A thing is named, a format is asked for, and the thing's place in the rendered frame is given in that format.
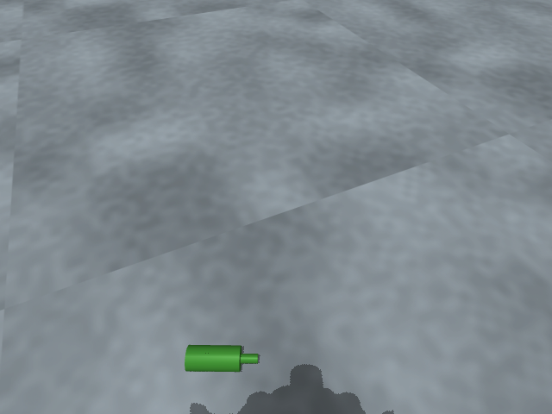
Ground bottle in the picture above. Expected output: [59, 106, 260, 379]
[185, 345, 258, 372]

